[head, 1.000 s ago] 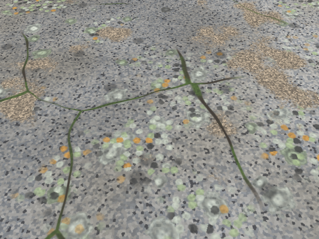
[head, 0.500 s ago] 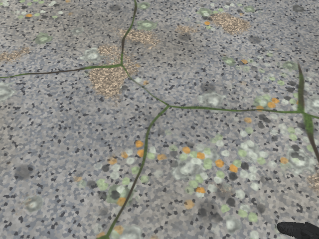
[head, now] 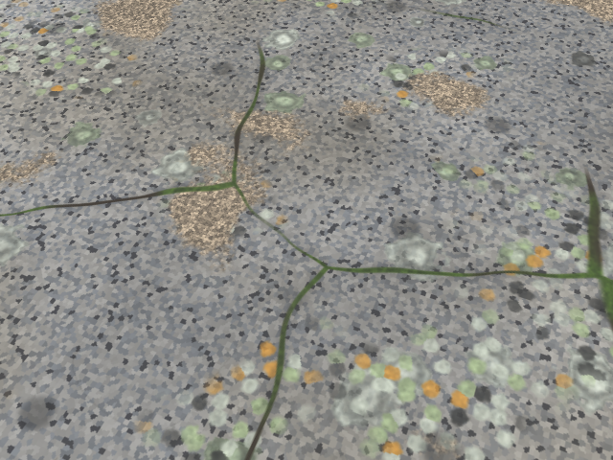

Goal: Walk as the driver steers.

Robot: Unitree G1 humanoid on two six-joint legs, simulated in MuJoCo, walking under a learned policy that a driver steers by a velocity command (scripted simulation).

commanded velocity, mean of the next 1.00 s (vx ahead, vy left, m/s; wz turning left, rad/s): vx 0.01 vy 0.00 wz -0.32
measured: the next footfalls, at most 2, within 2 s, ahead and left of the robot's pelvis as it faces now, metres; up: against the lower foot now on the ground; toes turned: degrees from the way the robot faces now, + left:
left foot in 0.26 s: +0.07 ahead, +0.12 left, +0.00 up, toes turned -18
right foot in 0.68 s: -0.03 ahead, -0.11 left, +0.00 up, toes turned -19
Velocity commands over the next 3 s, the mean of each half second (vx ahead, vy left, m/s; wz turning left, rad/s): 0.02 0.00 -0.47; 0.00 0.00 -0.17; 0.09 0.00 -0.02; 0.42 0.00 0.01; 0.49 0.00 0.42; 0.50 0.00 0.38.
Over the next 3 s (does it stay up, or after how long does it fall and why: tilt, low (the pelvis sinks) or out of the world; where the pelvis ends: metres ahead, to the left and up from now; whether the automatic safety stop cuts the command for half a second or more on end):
stays up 0.80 -0.16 0.00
